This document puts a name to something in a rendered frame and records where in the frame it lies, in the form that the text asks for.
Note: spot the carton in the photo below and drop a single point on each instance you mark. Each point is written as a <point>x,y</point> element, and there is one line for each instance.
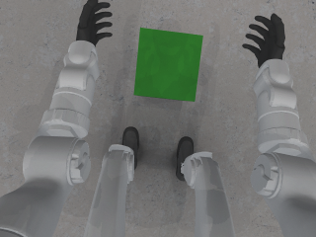
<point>167,65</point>

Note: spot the right robot foot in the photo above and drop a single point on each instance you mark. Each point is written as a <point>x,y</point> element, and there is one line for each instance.
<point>185,149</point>

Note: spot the right robot upper arm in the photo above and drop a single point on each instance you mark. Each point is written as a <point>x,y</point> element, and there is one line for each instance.
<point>288,185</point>

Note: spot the robot right forearm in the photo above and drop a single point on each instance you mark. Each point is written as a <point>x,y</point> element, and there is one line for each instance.
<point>277,112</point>

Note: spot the left robot hand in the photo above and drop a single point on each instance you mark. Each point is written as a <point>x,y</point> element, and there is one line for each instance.
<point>87,27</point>

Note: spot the robot left forearm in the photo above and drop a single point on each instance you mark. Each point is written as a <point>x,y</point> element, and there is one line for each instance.
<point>68,114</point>

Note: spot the right robot hand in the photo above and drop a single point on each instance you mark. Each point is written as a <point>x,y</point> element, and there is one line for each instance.
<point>272,46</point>

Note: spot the left robot upper arm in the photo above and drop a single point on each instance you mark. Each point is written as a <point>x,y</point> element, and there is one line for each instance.
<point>53,166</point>

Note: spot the robot right thigh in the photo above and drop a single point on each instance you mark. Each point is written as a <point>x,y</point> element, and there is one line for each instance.
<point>213,216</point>

